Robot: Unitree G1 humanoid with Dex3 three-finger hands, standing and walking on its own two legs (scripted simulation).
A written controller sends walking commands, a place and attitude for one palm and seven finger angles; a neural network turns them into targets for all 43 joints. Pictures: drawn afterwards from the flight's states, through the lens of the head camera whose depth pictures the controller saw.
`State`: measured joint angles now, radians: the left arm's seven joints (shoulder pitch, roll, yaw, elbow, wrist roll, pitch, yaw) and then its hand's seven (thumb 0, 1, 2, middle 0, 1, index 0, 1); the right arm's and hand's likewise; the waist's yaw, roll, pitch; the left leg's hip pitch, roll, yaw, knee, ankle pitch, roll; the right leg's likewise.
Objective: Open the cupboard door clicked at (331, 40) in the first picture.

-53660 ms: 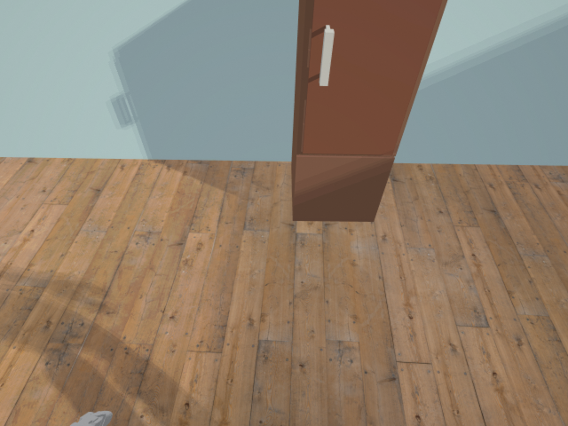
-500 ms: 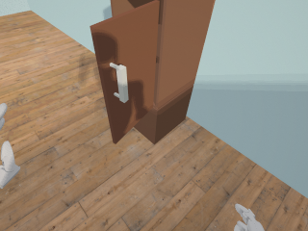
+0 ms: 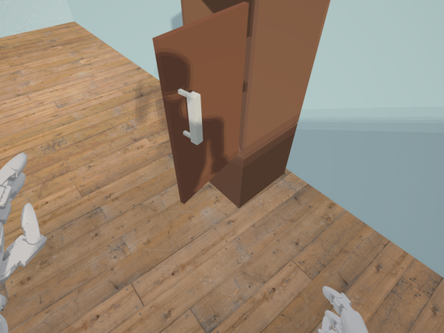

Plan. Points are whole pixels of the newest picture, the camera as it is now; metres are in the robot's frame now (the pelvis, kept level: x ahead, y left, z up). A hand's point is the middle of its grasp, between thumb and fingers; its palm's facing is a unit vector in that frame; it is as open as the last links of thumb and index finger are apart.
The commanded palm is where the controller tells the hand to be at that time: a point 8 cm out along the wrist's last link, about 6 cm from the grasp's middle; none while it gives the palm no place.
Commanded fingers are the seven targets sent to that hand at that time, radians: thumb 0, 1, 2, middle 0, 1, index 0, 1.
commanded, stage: let the arm hang, fingers relaxed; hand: left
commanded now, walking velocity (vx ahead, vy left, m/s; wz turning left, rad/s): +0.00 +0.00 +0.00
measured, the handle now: (189, 116) +0.64 +0.13 +0.04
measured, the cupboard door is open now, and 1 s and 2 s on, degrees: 100 100 100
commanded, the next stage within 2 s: look to check the result in 1.08 s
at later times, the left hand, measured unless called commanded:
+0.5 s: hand out of the picture -0.07 +0.20 -0.17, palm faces +0.05 -0.97 -0.23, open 7.3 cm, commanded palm none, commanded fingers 0.00 0.90 0.90 -0.20 -0.30 -0.20 -0.30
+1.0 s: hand out of the picture +0.07 +0.21 -0.15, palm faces +0.03 -0.96 -0.28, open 7.4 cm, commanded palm none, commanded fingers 0.00 0.90 0.90 -0.20 -0.30 -0.20 -0.30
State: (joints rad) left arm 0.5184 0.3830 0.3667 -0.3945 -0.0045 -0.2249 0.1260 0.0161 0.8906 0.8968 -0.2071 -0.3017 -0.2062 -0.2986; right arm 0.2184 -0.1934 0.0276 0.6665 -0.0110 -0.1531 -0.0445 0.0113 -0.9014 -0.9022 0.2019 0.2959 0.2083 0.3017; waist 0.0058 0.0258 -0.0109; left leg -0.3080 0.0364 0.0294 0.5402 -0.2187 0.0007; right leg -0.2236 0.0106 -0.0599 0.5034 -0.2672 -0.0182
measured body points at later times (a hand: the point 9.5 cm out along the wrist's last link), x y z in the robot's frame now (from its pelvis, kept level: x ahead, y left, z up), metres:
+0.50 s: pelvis -0.01 +0.00 +0.01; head +0.02 +0.01 +0.45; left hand -0.07 +0.25 -0.15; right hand -0.02 -0.24 -0.15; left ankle +0.04 +0.12 -0.73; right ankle +0.00 -0.11 -0.73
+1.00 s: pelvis +0.00 -0.01 +0.01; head +0.01 -0.02 +0.46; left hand +0.07 +0.26 -0.13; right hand +0.05 -0.27 -0.15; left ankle +0.04 +0.12 -0.73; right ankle +0.00 -0.11 -0.73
